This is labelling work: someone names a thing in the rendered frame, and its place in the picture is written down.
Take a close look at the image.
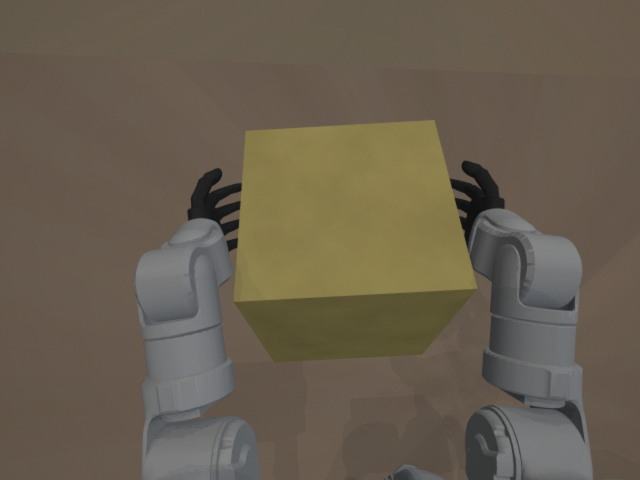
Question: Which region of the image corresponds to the right robot shin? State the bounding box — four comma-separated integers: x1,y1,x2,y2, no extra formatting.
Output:
392,465,417,476

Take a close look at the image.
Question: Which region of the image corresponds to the robot right hand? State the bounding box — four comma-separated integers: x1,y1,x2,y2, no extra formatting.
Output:
450,161,505,248

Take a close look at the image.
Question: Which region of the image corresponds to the robot left upper arm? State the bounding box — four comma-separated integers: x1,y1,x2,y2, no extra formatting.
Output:
143,416,261,480

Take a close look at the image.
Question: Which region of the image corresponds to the robot right upper arm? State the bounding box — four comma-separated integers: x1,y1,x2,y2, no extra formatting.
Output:
465,405,620,480

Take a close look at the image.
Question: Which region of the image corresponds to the robot left hand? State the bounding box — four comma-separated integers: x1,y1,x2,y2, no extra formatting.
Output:
187,168,242,252

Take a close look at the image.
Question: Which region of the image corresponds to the left robot forearm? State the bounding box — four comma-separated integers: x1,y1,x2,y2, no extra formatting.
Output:
134,218,236,480

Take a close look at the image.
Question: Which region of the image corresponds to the carton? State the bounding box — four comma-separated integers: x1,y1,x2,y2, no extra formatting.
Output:
234,120,478,362

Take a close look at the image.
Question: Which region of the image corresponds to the right robot forearm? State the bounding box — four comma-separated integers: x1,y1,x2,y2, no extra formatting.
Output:
468,208,593,478

